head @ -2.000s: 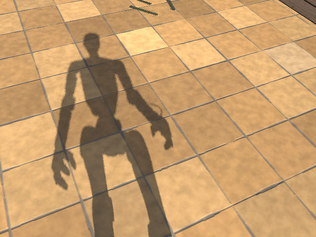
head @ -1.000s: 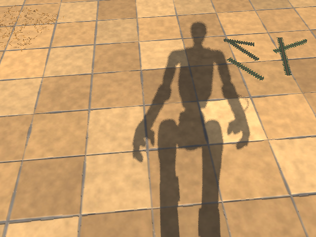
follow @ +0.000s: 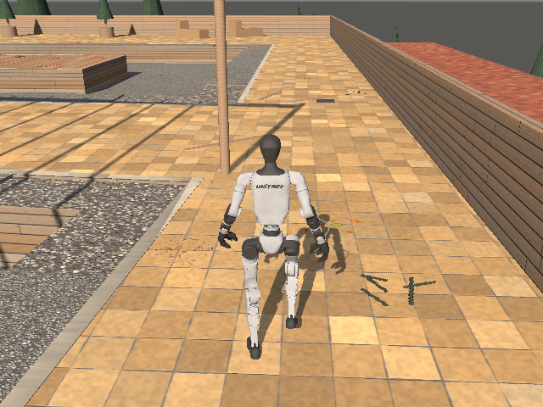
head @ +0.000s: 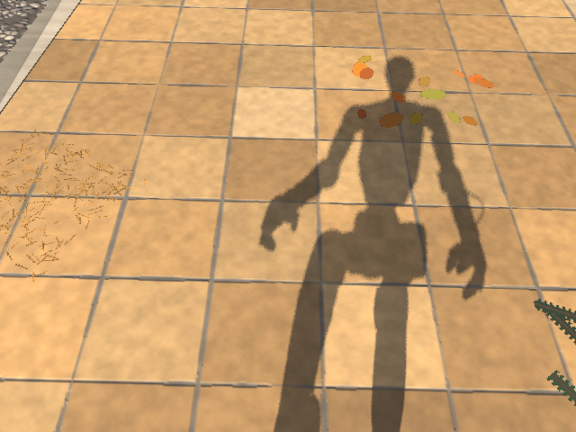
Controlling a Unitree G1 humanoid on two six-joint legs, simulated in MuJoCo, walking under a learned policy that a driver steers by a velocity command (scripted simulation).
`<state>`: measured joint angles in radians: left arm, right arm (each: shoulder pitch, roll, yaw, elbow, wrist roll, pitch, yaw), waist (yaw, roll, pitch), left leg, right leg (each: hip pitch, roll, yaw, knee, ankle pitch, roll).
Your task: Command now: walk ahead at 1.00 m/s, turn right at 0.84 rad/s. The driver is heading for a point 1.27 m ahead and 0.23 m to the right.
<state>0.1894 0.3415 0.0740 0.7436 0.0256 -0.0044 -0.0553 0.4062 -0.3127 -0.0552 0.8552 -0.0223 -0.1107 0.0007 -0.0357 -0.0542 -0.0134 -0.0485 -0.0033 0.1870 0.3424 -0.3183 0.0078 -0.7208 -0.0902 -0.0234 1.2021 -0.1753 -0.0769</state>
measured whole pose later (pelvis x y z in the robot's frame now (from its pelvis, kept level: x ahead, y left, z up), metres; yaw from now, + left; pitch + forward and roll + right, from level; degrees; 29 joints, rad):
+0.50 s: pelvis +0.46 -0.07 +0.00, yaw -25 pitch +1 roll -1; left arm 0.46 0.31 0.06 0.83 -0.01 -0.07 -0.02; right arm 0.03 -0.25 0.03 0.59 -0.05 -0.06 0.03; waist 0.08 0.00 0.04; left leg -0.73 0.15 -0.05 0.75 0.01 -0.03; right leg 0.02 0.20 0.13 0.28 -0.30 -0.16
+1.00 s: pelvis +0.90 -0.21 +0.00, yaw -23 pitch +3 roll +1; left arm -0.07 0.25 -0.04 0.60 0.04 -0.07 -0.06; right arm 0.60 -0.25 -0.05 0.92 0.01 -0.09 0.02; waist -0.14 -0.02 0.01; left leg 0.13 -0.07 -0.09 0.16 -0.32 0.06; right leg -0.67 -0.07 0.02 0.60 0.03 -0.02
